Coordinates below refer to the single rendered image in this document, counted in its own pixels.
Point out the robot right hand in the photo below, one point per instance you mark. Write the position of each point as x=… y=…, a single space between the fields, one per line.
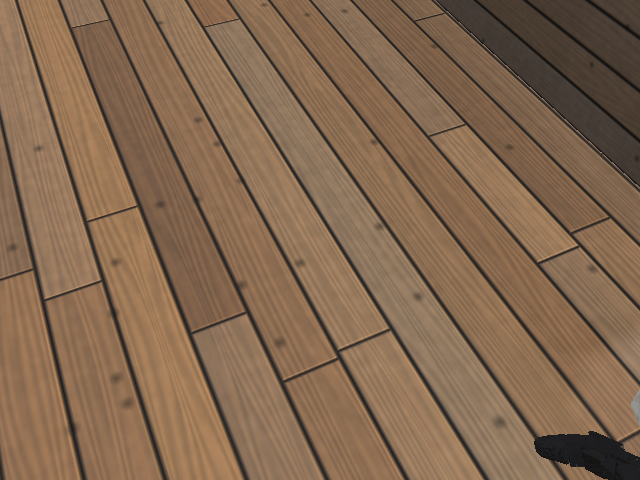
x=599 y=454

